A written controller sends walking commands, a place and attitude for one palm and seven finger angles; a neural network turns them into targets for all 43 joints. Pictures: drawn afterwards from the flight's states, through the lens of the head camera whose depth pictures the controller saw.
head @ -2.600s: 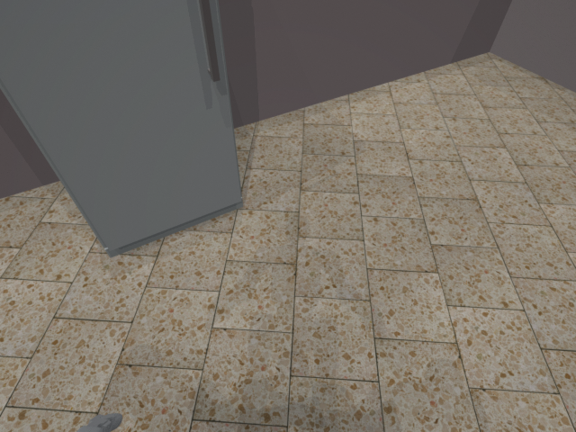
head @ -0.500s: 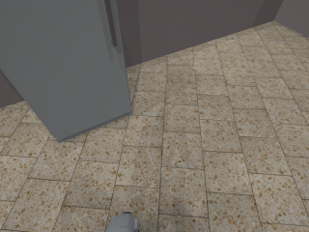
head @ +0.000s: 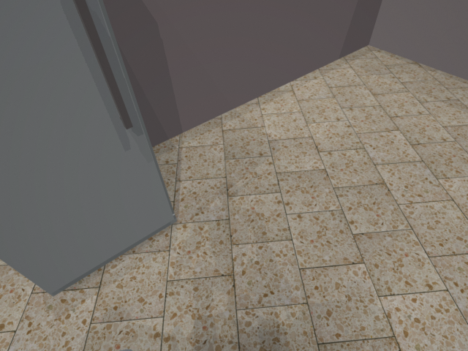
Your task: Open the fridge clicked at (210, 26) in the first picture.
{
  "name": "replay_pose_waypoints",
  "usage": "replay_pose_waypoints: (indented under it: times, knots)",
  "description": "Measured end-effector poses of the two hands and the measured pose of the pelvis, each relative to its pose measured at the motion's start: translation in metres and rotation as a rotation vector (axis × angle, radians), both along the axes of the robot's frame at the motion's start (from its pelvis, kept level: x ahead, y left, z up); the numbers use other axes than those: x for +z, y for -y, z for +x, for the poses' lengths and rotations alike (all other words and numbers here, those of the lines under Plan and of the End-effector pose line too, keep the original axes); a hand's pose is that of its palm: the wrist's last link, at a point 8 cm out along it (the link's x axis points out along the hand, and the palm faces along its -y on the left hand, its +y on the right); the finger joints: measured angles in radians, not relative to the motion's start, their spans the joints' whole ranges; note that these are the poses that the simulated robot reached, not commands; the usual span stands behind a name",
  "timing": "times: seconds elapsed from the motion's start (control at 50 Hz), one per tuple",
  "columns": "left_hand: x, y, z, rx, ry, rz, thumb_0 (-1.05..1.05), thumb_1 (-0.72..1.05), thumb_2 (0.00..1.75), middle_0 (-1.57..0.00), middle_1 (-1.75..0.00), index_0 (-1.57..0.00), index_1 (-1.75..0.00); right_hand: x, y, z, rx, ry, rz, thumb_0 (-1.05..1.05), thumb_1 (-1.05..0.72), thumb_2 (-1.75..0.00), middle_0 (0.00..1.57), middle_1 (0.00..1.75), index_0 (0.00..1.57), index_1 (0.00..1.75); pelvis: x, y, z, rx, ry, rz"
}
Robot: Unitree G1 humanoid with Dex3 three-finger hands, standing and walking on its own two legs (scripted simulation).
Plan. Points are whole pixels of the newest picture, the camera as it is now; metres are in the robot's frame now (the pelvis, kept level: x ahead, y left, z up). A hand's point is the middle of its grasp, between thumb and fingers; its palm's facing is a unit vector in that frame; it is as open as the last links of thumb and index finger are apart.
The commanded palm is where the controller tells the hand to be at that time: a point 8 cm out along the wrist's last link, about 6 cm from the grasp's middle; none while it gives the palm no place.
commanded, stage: turn to face it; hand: right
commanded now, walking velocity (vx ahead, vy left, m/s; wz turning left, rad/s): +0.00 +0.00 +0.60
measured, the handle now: (97, 51) +0.76 +0.37 +0.18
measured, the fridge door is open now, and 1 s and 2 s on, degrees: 0 0 0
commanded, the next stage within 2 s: take the last steps up to it in 1.06 s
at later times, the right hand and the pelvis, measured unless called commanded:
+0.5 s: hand (322, 348) +0.17 -0.15 -0.16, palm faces -0.20 +0.94 -0.29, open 7.4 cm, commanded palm none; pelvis +0.06 +0.03 +0.00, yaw +16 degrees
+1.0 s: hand (313, 293) +0.28 -0.15 -0.16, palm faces -0.47 +0.86 -0.19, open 7.4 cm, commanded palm none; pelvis +0.09 -0.02 +0.01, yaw +31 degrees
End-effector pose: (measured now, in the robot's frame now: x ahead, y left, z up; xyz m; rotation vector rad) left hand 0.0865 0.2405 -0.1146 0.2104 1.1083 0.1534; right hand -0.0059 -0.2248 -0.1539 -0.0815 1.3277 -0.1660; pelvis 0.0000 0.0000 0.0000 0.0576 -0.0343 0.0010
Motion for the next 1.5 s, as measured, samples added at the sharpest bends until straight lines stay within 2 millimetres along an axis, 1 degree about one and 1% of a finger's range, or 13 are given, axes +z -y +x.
replay_pose_waypoints:
  times: [0.08,0.14,0.2,0.3,0.44,0.64,0.78,0.86,0.94,1.12,1.34,1.42,1.5]
  knots:
    - [-0.001,0.02,0.034,-0.008,0.041,-0.003,0.0,0.91,0.89,-0.19,-0.3,-0.19,-0.3,-0.007,0.005,-0.003,0.002,-0.119,0.02,0.0,-0.92,-0.9,0.2,0.3,0.2,0.3,-0.003,0.01,0.023,0.048,0.005,-0.024]
    - [-0.001,0.031,0.036,0.026,0.026,-0.031,0.0,0.91,0.89,-0.19,-0.3,-0.2,-0.3,0.001,0.007,0.009,0.029,-0.162,0.021,0.0,-0.91,-0.9,0.2,0.3,0.2,0.3,0.003,0.011,0.033,0.084,0.002,-0.034]
    - [-0.001,0.025,0.034,0.104,0.028,-0.037,-0.02,0.94,0.89,-0.2,-0.3,-0.2,-0.3,0.009,0.008,0.031,0.062,-0.162,0.008,0.01,-0.91,-0.9,0.2,0.3,0.2,0.3,0.007,0.011,0.04,0.124,-0.005,-0.043]
    - [-0.011,0.002,0.014,0.188,-0.031,-0.047,-0.02,0.94,0.89,-0.2,-0.3,-0.2,-0.3,0.019,0.004,0.084,0.136,-0.095,-0.034,0.01,-0.91,-0.9,0.2,0.3,0.2,0.3,0.007,0.001,0.049,0.184,-0.009,-0.053]
    - [-0.045,-0.037,-0.028,0.301,-0.142,-0.073,0.0,0.92,0.89,-0.2,-0.3,-0.2,-0.3,0.023,-0.017,0.163,0.257,0.072,-0.123,0.0,-0.91,-0.9,0.2,0.3,0.2,0.3,-0.011,-0.025,0.057,0.255,-0.01,-0.071]
    - [-0.018,-0.052,-0.044,0.411,-0.133,-0.038,0.01,0.91,0.89,-0.19,-0.3,-0.2,-0.3,0.039,-0.04,0.226,0.407,0.12,-0.108,0.0,-0.9,-0.9,0.2,0.3,0.2,0.3,0.007,-0.03,0.067,0.362,-0.038,-0.074]
    - [-0.004,-0.039,-0.038,0.467,-0.088,0.013,0.01,0.91,0.89,-0.19,-0.3,-0.2,-0.3,0.029,-0.037,0.261,0.482,0.142,-0.064,0.0,-0.9,-0.9,0.2,0.3,0.2,0.3,0.005,-0.01,0.077,0.437,-0.042,-0.055]
    - [0.003,-0.019,-0.039,0.501,-0.053,0.049,0.01,0.91,0.89,-0.2,-0.3,-0.2,-0.3,0.015,-0.028,0.281,0.516,0.138,-0.034,0.0,-0.9,-0.9,0.2,0.3,0.2,0.3,0.0,0.007,0.084,0.479,-0.036,-0.049]
    - [0.013,0.006,-0.054,0.536,-0.074,0.047,0.01,0.91,0.89,-0.2,-0.3,-0.2,-0.3,0.018,-0.025,0.296,0.57,0.126,-0.018,0.0,-0.9,-0.9,0.2,0.3,0.2,0.3,0.008,0.018,0.089,0.52,-0.032,-0.034]
    - [0.009,0.052,-0.1,0.66,-0.164,-0.025,0.01,0.91,0.89,-0.2,-0.3,-0.2,-0.3,0.025,-0.035,0.306,0.66,0.094,-0.011,0.0,-0.91,-0.9,0.2,0.3,0.2,0.3,0.016,0.027,0.091,0.598,-0.03,-0.021]
    - [-0.03,0.075,-0.182,0.801,-0.295,-0.16,0.01,0.91,0.89,-0.2,-0.3,-0.2,-0.3,0.028,-0.091,0.292,0.771,0.147,-0.017,0.0,-0.91,-0.9,0.2,0.3,0.2,0.3,0.001,0.004,0.076,0.663,-0.01,-0.038]
    - [-0.023,0.064,-0.178,0.798,-0.296,-0.168,0.01,0.91,0.89,-0.2,-0.3,-0.2,-0.3,0.031,-0.085,0.273,0.734,0.118,-0.029,0.0,-0.92,-0.9,0.2,0.3,0.2,0.3,0.008,-0.007,0.082,0.67,-0.006,-0.043]
    - [-0.017,0.046,-0.154,0.787,-0.248,-0.146,0.01,0.91,0.89,-0.2,-0.3,-0.2,-0.3,0.027,-0.069,0.258,0.714,0.036,-0.048,0.0,-0.93,-0.9,0.2,0.3,0.2,0.3,0.011,-0.015,0.094,0.667,-0.006,-0.042]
